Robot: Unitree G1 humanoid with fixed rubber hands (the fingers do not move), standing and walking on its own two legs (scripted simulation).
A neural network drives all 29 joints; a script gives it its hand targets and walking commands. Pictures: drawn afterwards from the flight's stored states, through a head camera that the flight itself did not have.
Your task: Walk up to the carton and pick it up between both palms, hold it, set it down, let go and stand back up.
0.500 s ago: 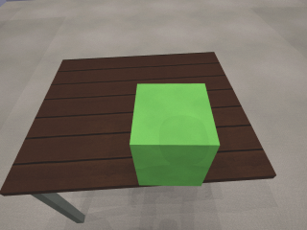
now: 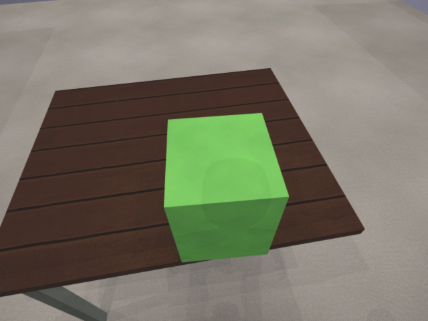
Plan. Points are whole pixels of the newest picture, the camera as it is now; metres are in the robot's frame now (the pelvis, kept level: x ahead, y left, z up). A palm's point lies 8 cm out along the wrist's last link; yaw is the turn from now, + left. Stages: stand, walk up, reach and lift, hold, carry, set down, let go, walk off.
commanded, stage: walk up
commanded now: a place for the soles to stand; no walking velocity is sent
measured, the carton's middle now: (220, 190) +0.39 +0.02 -0.01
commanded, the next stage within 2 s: none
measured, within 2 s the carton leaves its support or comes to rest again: neither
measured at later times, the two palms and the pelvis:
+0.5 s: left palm out of the picture +0.02 +0.26 -0.13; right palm out of the picture +0.00 -0.28 -0.13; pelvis -0.05 -0.01 +0.00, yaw -5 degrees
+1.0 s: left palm out of the picture -0.01 +0.24 -0.13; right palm out of the picture -0.06 -0.26 -0.13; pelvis -0.04 -0.01 +0.00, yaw -2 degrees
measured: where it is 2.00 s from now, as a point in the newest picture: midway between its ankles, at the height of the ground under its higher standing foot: outside the picture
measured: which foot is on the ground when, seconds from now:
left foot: down 0.00-1.00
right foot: down 0.00-1.00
